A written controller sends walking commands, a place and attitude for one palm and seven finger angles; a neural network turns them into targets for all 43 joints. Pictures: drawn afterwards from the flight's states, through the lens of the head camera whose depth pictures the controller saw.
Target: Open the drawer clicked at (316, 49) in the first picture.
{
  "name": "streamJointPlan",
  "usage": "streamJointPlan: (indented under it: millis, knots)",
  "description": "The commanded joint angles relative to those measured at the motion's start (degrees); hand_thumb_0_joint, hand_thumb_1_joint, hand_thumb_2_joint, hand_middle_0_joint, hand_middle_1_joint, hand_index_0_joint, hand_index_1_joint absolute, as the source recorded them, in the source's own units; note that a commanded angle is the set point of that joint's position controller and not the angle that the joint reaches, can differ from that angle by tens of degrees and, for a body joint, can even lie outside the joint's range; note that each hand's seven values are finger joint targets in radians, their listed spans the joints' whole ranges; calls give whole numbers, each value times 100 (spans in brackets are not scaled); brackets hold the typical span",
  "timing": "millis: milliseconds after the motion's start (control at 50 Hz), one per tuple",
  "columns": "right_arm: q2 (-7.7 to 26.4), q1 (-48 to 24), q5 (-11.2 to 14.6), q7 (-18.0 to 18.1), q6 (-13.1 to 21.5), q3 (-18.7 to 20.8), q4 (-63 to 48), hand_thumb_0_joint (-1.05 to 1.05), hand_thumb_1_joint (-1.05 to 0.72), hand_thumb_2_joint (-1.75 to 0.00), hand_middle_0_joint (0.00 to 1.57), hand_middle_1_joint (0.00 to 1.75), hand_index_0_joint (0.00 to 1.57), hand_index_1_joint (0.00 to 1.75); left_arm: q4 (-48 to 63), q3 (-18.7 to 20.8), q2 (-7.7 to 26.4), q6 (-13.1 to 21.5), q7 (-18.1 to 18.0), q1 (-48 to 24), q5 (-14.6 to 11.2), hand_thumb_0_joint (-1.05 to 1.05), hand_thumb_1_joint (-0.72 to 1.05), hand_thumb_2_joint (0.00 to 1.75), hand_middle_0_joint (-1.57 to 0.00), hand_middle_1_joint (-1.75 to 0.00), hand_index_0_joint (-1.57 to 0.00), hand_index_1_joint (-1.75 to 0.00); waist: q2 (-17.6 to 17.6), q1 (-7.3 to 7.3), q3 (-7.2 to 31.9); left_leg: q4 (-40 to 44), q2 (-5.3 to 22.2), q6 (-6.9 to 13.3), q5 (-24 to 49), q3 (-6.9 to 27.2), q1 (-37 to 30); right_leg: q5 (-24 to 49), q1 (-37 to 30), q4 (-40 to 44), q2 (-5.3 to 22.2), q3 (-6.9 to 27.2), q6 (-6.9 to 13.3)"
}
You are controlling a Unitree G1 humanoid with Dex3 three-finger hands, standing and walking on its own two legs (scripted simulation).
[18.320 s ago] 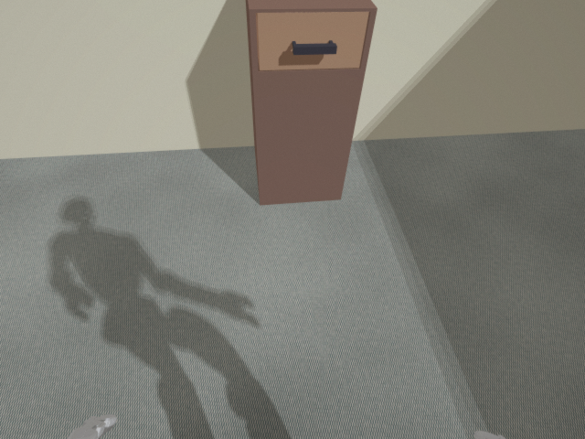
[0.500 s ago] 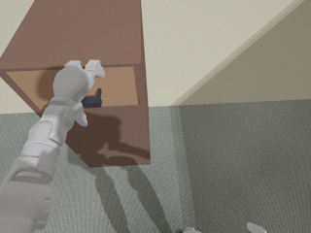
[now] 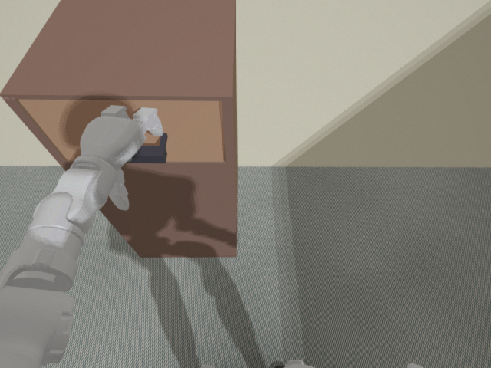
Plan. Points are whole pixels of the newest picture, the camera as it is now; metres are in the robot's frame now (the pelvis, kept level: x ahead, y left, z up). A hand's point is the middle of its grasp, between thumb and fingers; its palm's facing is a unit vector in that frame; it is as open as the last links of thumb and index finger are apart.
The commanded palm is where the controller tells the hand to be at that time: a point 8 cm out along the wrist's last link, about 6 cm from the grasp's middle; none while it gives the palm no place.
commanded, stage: lift the fingers back up to retry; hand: left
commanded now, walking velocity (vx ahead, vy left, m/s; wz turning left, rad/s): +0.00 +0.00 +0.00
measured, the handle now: (131, 146) +0.50 +0.24 +0.01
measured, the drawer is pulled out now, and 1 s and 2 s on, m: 0.00 0.00 0.00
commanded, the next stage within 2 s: re-aim the fingers above the handle in 0.72 s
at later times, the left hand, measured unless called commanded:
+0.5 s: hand (102, 154) +0.44 +0.26 +0.06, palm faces -0.12 +0.01 -0.99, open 13.7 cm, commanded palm +0.43 +0.26 +0.12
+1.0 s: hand (109, 147) +0.46 +0.25 +0.06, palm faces -0.05 +0.00 -1.00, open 13.6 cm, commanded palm +0.43 +0.26 +0.12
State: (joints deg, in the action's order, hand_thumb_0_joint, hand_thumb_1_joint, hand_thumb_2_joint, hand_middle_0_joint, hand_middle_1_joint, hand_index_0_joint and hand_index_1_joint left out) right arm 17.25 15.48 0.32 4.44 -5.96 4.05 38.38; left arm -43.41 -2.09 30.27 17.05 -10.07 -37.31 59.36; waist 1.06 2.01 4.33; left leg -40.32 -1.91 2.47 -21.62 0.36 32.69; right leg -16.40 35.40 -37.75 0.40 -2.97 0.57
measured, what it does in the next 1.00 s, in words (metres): stands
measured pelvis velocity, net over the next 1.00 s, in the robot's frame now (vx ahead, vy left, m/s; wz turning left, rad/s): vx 0.01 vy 0.00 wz -0.05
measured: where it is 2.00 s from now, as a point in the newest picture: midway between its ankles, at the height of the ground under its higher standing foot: outside the picture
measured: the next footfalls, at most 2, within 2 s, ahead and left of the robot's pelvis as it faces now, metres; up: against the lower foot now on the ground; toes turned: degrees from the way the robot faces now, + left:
none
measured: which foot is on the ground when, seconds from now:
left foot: down 0.00-1.00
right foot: down 0.00-1.00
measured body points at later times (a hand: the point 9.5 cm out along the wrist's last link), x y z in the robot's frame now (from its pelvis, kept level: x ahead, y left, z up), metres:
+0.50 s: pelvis -0.01 +0.00 +0.01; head +0.06 -0.02 +0.45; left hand +0.44 +0.26 +0.11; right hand +0.04 -0.27 -0.13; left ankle -0.03 +0.09 -0.72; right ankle +0.01 -0.12 -0.72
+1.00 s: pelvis +0.01 +0.00 +0.01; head +0.08 -0.02 +0.45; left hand +0.45 +0.25 +0.12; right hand +0.08 -0.26 -0.14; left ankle -0.03 +0.09 -0.72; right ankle +0.01 -0.12 -0.72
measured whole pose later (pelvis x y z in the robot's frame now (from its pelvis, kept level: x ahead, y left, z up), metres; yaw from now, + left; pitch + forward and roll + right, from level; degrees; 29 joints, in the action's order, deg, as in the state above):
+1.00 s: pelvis +0.01 +0.00 +0.01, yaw -3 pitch +14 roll -1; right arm 13.9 15.5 1.1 2.2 -8.3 1.4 38.2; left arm -52.2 1.1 30.1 4.8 -12.9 -38.0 60.5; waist 3.8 2.2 6.2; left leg -36.5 -1.3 2.7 -21.0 -2.4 29.4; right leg -15.4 33.7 -35.2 -0.5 -0.1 0.2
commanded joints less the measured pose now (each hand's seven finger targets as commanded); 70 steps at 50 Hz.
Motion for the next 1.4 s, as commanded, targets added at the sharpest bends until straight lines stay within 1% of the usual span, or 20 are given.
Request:
streamJointPlan:
  millis: [0,40,80,200,240,340,420,560,580,680,740,800,880,920,960,1120,1160,1260,1300,1380]
  knots:
    - [538,448,-61,-100,82,107,-370,0,-90,-90,20,30,20,30,863,1394,2328,-682,-1198,-2931,76,0,-50,30,-30,-120,-30,-120,826,-156,2594,337,-89,-168,2484,20,-661,1575,-1237,-82,-220,135,260]
    - [576,435,-88,-212,48,110,-349,0,-90,-90,20,30,20,30,421,1242,2145,-1208,-1318,-2643,164,0,-50,30,-30,-120,-30,-120,853,-237,2891,323,-28,-244,2984,-51,-796,1910,-1389,-150,-240,81,252]
    - [608,507,-56,-277,-13,134,-387,0,-90,-90,20,30,20,30,240,1178,2121,-1620,-1215,-2563,208,0,-50,30,-30,-120,-30,-120,444,-195,3108,324,26,-199,3245,-115,-792,2277,-1738,-107,-252,106,192]
    - [662,267,106,-106,-207,-24,-395,0,-90,-90,20,30,20,30,-350,934,2148,-2128,-733,-2568,23,0,-50,30,-30,-120,-30,-120,-551,-84,2253,873,29,-28,1896,-221,-386,1582,-2187,436,-169,217,97]
    - [660,213,144,-24,-208,-72,-460,0,-90,-90,20,30,20,30,-535,876,2135,-2059,-483,-2411,-33,0,-50,30,-30,-120,-30,-120,-607,-107,1874,1008,33,-2,1522,-237,-286,1249,-2159,577,-141,244,94]
    - [646,210,148,102,-159,-99,-605,0,-90,-90,20,30,20,30,-465,936,2190,-1532,-159,-2111,-9,0,-50,30,-30,-120,-30,-120,-507,-177,1664,1085,39,27,1219,-261,-259,932,-2091,671,-125,323,108]
    - [668,355,143,117,-1,-18,-656,0,-90,-90,20,30,20,30,-317,777,2015,-1092,-103,-2230,87,0,-50,30,-30,-120,-30,-120,-244,-19,1542,963,45,50,1044,-239,-271,716,-1697,670,-139,358,123]
    - [613,828,47,74,198,250,-425,0,-90,-90,20,30,20,30,880,189,1250,-328,-277,-3364,-62,0,-50,30,-30,-120,-30,-120,385,431,2411,513,59,8,1844,8,-1318,1059,-989,473,-207,310,161]
    - [643,878,40,69,199,281,-365,0,-90,-90,20,30,20,30,1038,448,1503,-267,-346,-3335,-98,0,-50,30,-30,-120,-30,-120,515,355,2623,464,64,-13,2017,35,-1454,1155,-998,418,-213,309,166]
    - [678,827,-2,-42,113,236,-186,0,-90,-90,20,30,20,30,641,977,1975,-526,-775,-3001,-57,0,-50,30,-30,-120,-30,-120,568,122,2593,447,22,-91,2443,47,-1126,1491,-1187,248,-234,213,216]
    - [670,683,1,-168,55,180,-210,0,-90,-90,20,30,20,30,177,892,1814,-989,-877,-2609,29,0,-50,30,-30,-120,-30,-120,669,-22,2332,527,56,-158,2733,-10,-946,1645,-1220,185,-248,122,247]
    - [700,644,19,-227,-5,169,-298,0,-90,-90,20,30,20,30,40,819,1781,-1359,-800,-2532,106,0,-50,30,-30,-120,-30,-120,225,-8,2351,564,89,-113,2823,-85,-859,1902,-1525,240,-257,138,204]
    - [716,417,35,-168,-152,76,-398,0,-90,-90,20,30,20,30,-38,1273,2407,-1488,-596,-2053,112,0,-50,30,-30,-120,-30,-120,-141,-234,2360,732,49,-43,2576,-189,-577,2080,-2158,296,-203,232,170]
    - [670,364,74,-120,-137,85,-513,0,-90,-90,20,30,20,30,-4,922,1950,-1458,-443,-2011,53,0,-50,30,-30,-120,-30,-120,-257,-128,2081,810,62,-12,2330,-212,-607,1917,-2043,406,-196,202,156]
    - [692,352,92,-70,-125,78,-546,0,-90,-90,20,30,20,30,-25,983,2027,-1331,-311,-2054,-10,0,-50,30,-30,-120,-30,-120,-407,-71,2037,828,73,18,2166,-196,-629,1765,-2050,470,-192,236,143]
    - [583,578,28,-55,31,208,-525,0,-90,-90,20,30,20,30,872,285,1139,-583,-162,-2540,-47,0,-50,30,-30,-120,-30,-120,279,186,2166,569,96,-32,2554,-1,-1455,1541,-1183,435,-227,194,172]
    - [589,641,5,-58,25,216,-459,0,-90,-90,20,30,20,30,920,333,1191,-532,-236,-2747,-82,0,-50,30,-30,-120,-30,-120,236,254,2200,498,77,-49,2636,32,-1468,1572,-1128,407,-232,180,180]
    - [625,632,-29,-83,-3,183,-338,0,-90,-90,20,30,20,30,735,1059,2011,-716,-668,-2912,72,0,-50,30,-30,-120,-30,-120,327,36,2460,485,33,-86,2722,41,-1135,1718,-1358,219,-240,169,223]
    - [593,580,-37,-126,-6,175,-354,0,-90,-90,20,30,20,30,696,1155,2075,-860,-772,-2688,99,0,-50,30,-30,-120,-30,-120,615,-105,2690,465,24,-120,3028,-12,-1170,1975,-1546,133,-228,171,226]
    - [629,530,-8,-167,-66,171,-401,0,-90,-90,20,30,20,30,583,1180,2130,-1146,-726,-2479,67,0,-50,30,-30,-120,-30,-120,343,-116,2700,484,60,-92,3302,-90,-1043,2344,-1859,150,-231,187,183]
